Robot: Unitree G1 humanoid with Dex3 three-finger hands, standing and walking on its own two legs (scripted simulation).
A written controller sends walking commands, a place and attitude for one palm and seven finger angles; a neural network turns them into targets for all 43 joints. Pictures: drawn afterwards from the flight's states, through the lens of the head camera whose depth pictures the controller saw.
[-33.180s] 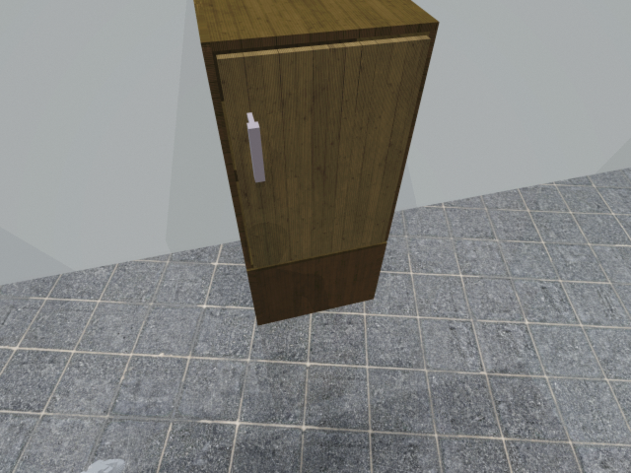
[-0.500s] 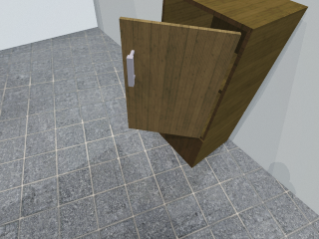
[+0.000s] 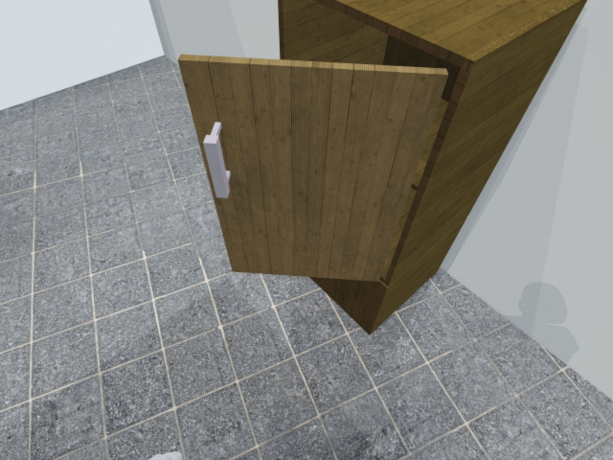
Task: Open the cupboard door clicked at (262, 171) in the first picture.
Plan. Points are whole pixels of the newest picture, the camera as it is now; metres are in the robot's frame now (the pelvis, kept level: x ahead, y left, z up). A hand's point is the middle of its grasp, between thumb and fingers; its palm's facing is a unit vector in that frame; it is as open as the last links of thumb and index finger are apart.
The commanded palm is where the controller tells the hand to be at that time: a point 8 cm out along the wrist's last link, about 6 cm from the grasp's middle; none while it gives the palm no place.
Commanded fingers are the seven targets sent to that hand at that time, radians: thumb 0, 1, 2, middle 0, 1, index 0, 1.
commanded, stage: come to a stop and stand still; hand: left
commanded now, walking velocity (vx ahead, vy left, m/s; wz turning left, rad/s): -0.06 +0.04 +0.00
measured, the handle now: (220, 160) +0.59 +0.17 +0.03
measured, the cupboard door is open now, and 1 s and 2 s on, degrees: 44 44 44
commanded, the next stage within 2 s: look again from close up in 0.78 s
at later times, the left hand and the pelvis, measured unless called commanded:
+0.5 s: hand out of the picture +0.01 +0.21 -0.16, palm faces +0.05 -0.96 -0.26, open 7.4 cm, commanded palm none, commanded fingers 0.00 0.90 0.90 -0.20 -0.30 -0.20 -0.30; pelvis -0.04 +0.01 +0.00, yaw +0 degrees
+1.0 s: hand out of the picture -0.03 +0.20 -0.16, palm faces +0.01 -0.97 -0.25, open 7.4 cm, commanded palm none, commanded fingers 0.00 0.90 0.90 -0.20 -0.30 -0.20 -0.30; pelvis -0.05 +0.00 +0.01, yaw +1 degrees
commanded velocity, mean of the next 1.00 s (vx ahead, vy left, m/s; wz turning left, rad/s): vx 0.00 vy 0.00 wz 0.00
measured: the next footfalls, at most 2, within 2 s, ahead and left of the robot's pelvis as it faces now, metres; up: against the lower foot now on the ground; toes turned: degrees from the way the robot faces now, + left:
none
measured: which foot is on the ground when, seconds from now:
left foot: down 0.00-1.00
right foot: down 0.00-1.00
